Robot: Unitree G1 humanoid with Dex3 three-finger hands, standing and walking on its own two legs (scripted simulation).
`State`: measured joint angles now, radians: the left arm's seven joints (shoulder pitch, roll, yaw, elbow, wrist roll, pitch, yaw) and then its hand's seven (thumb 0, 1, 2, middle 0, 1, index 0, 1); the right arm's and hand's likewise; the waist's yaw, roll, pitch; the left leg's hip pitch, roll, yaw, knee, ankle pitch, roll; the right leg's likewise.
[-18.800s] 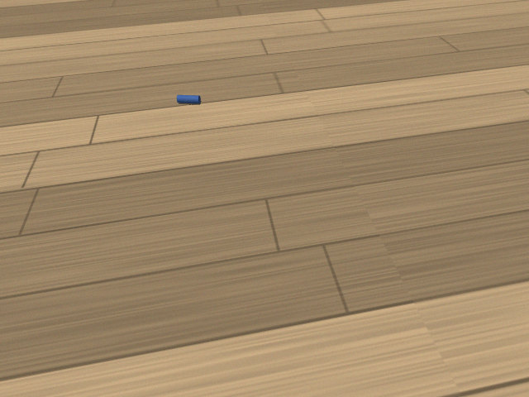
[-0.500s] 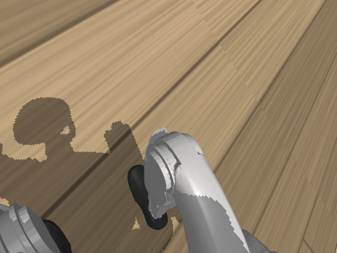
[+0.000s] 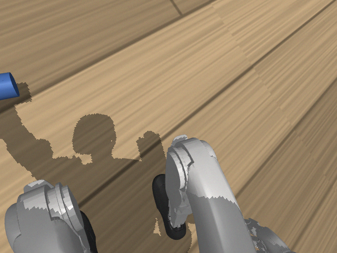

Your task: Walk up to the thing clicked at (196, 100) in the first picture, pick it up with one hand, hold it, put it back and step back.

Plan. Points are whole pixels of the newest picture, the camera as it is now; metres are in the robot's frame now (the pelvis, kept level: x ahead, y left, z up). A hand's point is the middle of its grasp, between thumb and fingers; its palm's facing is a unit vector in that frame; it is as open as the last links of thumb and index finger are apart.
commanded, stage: settle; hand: left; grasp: from above
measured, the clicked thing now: out of the picture +0.52 +0.31 -0.22
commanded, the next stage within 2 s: lift in 0.22 s
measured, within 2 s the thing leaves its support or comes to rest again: neither
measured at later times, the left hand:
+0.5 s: hand out of the picture +0.50 +0.31 -0.12, palm faces -0.45 -0.09 -0.89, open 8.4 cm
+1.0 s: hand out of the picture +0.41 +0.33 +0.01, palm faces -0.46 -0.11 -0.88, open 8.4 cm
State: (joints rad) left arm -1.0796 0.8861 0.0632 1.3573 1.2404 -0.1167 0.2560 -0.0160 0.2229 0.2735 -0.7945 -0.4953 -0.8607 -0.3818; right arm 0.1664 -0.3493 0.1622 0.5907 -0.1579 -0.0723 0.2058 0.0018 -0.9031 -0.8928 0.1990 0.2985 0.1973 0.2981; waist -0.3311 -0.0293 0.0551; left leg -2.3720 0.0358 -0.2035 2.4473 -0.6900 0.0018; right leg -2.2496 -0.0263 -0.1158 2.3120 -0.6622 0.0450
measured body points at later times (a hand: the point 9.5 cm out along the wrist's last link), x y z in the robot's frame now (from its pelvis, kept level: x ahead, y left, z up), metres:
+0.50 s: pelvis -0.01 +0.00 +0.02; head +0.24 +0.08 +0.38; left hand +0.51 +0.32 -0.07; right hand +0.03 -0.28 -0.07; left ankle +0.07 +0.13 -0.29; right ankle +0.11 -0.13 -0.29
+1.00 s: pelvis -0.01 +0.00 +0.11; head +0.19 +0.07 +0.51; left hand +0.43 +0.33 +0.06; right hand +0.11 -0.27 -0.01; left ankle +0.06 +0.13 -0.29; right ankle +0.11 -0.13 -0.29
